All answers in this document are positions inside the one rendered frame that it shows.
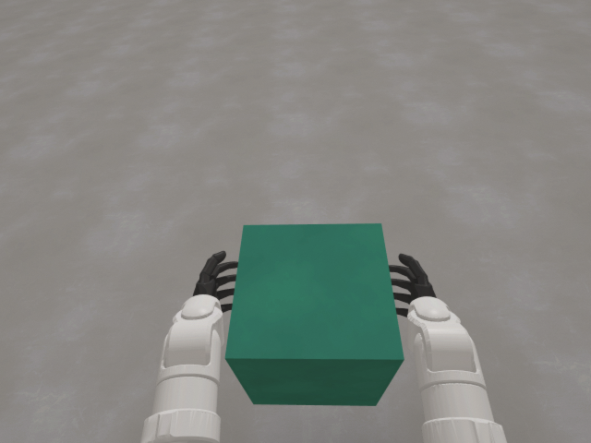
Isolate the carton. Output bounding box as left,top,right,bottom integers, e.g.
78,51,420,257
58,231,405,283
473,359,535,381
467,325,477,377
225,223,404,406

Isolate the robot right hand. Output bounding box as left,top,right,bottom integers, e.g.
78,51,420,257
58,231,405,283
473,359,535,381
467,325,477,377
389,254,437,317

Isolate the robot right forearm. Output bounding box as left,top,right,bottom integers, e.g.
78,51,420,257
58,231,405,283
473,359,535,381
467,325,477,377
407,296,507,443

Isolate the robot left forearm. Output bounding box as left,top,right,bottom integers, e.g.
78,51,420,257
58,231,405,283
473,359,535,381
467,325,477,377
140,294,224,443

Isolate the robot left hand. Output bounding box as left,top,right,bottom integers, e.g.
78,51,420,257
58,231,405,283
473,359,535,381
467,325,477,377
192,251,238,312

